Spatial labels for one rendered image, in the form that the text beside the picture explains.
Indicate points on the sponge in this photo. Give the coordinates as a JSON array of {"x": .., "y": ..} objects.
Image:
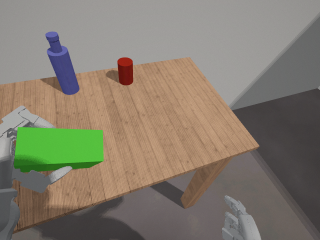
[{"x": 49, "y": 149}]

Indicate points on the robot left hand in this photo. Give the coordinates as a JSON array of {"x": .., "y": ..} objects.
[{"x": 36, "y": 181}]

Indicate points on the robot right hand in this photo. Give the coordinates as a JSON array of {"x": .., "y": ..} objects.
[{"x": 244, "y": 228}]

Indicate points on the robot left forearm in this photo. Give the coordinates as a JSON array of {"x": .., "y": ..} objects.
[{"x": 9, "y": 213}]

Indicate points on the table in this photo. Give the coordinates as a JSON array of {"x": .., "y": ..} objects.
[{"x": 169, "y": 122}]

